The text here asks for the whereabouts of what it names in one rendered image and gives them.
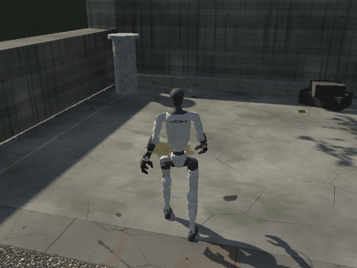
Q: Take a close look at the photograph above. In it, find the robot right thigh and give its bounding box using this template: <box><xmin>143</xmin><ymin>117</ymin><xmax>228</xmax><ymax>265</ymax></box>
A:
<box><xmin>186</xmin><ymin>156</ymin><xmax>199</xmax><ymax>203</ymax></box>

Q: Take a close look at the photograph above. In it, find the right robot hand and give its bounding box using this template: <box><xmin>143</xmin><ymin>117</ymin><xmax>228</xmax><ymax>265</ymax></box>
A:
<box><xmin>195</xmin><ymin>144</ymin><xmax>208</xmax><ymax>154</ymax></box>

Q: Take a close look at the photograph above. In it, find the left robot hand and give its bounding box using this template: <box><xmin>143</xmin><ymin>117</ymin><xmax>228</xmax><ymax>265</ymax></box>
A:
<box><xmin>140</xmin><ymin>159</ymin><xmax>153</xmax><ymax>174</ymax></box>

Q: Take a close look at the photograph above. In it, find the right robot forearm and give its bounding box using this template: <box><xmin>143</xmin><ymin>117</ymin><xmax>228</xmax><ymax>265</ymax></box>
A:
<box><xmin>199</xmin><ymin>134</ymin><xmax>207</xmax><ymax>148</ymax></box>

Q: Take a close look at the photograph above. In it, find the robot left foot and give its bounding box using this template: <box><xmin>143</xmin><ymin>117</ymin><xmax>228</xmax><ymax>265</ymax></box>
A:
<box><xmin>163</xmin><ymin>206</ymin><xmax>171</xmax><ymax>219</ymax></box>

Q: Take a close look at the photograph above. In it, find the left robot upper arm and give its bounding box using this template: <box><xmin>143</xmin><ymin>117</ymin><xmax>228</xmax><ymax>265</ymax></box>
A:
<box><xmin>151</xmin><ymin>113</ymin><xmax>166</xmax><ymax>145</ymax></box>

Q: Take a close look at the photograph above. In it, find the right robot upper arm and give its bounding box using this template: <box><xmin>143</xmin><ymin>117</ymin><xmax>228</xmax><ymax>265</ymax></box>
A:
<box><xmin>189</xmin><ymin>112</ymin><xmax>205</xmax><ymax>141</ymax></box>

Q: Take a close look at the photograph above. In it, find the left robot forearm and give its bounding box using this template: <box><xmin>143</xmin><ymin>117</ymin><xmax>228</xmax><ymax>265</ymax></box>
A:
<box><xmin>142</xmin><ymin>136</ymin><xmax>156</xmax><ymax>161</ymax></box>

